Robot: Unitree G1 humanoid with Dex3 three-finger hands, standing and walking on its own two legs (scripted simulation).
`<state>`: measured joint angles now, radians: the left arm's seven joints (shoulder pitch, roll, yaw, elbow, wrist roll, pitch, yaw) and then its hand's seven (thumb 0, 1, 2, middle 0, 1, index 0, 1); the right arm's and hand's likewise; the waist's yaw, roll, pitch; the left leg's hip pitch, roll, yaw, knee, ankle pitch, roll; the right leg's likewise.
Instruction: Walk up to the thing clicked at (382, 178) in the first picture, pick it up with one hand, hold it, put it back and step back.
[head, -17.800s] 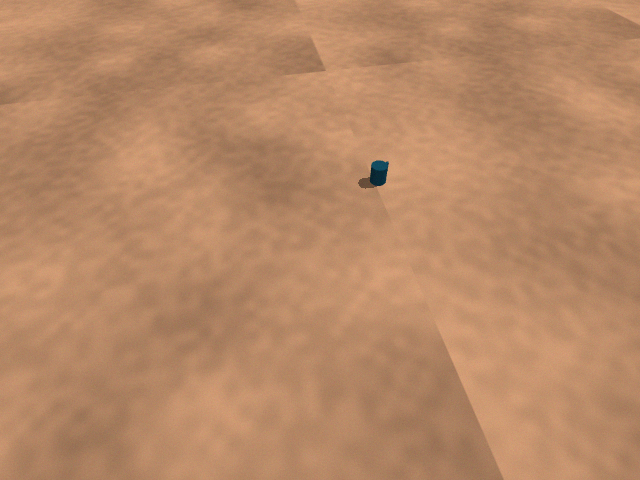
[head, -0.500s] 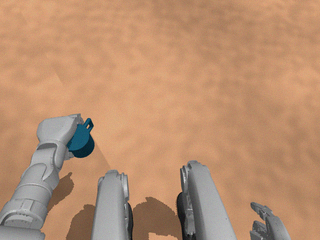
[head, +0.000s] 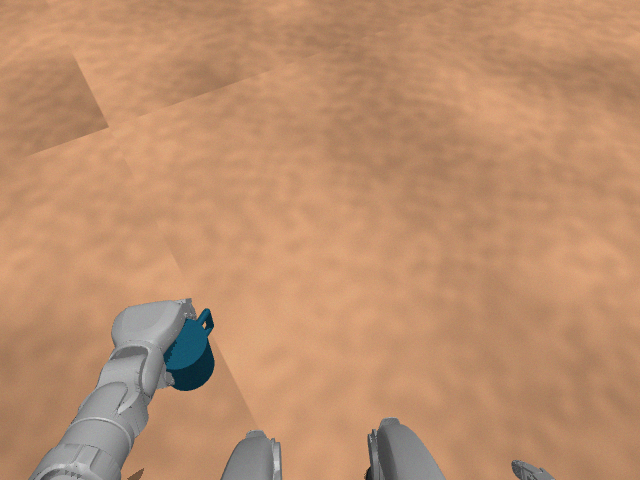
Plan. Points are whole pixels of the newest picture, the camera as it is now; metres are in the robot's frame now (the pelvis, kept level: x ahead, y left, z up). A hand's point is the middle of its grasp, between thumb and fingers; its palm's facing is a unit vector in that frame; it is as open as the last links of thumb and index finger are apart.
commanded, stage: lift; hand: left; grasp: from above
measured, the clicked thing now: (191, 345) +0.35 +0.20 -0.16
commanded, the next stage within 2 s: hold in 0.36 s
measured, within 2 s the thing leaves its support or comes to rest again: neither
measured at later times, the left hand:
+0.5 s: hand (144, 327) +0.33 +0.22 -0.02, palm faces -0.47 -0.07 -0.88, open 10.5 cm
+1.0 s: hand (133, 311) +0.34 +0.22 +0.02, palm faces -0.48 -0.05 -0.88, open 10.5 cm
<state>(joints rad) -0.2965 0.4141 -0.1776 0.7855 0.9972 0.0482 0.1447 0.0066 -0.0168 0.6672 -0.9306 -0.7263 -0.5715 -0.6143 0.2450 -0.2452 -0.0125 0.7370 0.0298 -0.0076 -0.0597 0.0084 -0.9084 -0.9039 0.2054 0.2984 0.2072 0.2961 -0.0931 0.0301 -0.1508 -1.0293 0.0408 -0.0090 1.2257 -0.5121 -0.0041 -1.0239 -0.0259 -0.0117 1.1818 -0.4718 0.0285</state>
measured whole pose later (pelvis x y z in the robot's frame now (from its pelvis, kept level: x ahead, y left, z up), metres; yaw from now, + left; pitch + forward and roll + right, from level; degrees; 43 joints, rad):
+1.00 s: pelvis +0.04 +0.00 +0.09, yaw -1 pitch +6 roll +0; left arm -0.24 0.38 -0.20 0.74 1.01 0.03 0.07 0.03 -0.01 0.78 -0.84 -0.85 -0.49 -0.68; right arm 0.24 -0.26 -0.05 0.72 0.04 0.03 -0.03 0.01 -0.90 -0.90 0.20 0.30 0.21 0.30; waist -0.04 0.03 -0.04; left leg -0.42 0.03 0.04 0.65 -0.33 0.00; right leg -0.43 -0.03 0.01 0.63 -0.30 0.03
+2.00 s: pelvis +0.03 +0.00 +0.10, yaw -1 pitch +2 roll +0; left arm -0.20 0.39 -0.21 0.61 1.00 0.03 -0.03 0.02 -0.03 0.82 -0.80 -0.97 -0.45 -0.74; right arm 0.19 -0.26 -0.03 0.69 0.05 0.04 -0.04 0.01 -0.91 -0.90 0.20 0.30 0.20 0.30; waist -0.01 0.05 0.00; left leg -0.30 0.02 0.04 0.53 -0.26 0.00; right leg -0.32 -0.04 0.01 0.53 -0.24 0.03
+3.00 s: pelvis +0.01 +0.00 +0.03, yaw +1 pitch +17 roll -1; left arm -0.42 0.37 -0.14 1.08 1.19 -0.09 0.33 0.04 -0.03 0.85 -0.74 -0.99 -0.43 -0.77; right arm 0.24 -0.28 -0.07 0.72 -0.02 0.05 0.00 0.01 -0.90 -0.90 0.20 0.30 0.21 0.30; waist -0.07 -0.01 -0.11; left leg -0.88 0.03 0.00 1.03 -0.44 -0.01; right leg -0.89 -0.04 -0.01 1.01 -0.41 0.03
